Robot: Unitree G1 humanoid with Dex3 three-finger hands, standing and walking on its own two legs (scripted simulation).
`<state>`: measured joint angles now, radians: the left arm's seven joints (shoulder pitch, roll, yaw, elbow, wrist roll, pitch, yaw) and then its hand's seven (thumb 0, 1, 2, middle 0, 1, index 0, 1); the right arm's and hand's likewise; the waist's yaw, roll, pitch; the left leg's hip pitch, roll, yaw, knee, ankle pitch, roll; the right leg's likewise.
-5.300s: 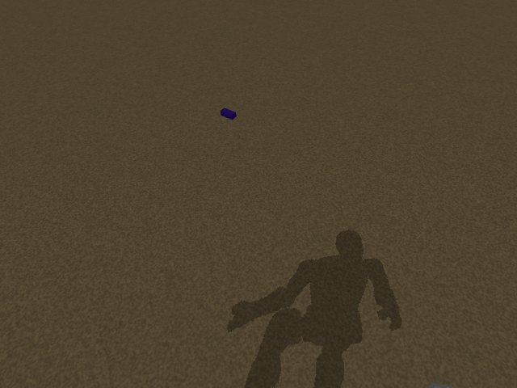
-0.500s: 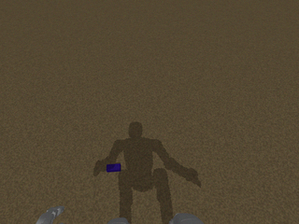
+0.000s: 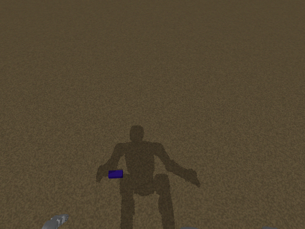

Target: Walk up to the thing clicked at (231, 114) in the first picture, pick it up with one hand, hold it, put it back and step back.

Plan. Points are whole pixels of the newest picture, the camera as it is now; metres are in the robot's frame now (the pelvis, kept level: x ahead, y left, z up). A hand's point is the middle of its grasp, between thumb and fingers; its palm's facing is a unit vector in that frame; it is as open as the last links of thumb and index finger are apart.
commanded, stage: walk up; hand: left
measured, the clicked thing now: (115, 174) +0.51 +0.26 -0.75
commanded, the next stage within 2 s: stand in 0.62 s
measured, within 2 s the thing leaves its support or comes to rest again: neither
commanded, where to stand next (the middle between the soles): +0.09 -0.03 m, yaw +1 degrees
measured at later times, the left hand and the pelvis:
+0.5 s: hand out of the picture +0.10 +0.26 -0.15, palm faces +0.00 -0.95 -0.31, open 7.4 cm; pelvis +0.01 +0.01 +0.00, yaw +0 degrees
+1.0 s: hand out of the picture +0.10 +0.26 -0.14, palm faces +0.00 -0.94 -0.34, open 7.4 cm; pelvis +0.01 +0.01 +0.01, yaw +1 degrees
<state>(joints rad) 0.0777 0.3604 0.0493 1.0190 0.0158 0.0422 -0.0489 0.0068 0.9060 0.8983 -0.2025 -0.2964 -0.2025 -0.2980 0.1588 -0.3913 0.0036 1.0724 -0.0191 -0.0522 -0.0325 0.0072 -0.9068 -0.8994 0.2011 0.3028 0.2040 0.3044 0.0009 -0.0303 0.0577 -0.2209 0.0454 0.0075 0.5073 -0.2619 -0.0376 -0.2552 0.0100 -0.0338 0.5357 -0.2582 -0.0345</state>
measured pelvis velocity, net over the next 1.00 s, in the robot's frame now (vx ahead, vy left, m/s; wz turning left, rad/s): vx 0.01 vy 0.01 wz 0.01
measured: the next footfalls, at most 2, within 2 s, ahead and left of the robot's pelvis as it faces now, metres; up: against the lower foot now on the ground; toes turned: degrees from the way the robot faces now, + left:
none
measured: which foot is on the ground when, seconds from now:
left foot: down 0.00-1.00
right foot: down 0.00-1.00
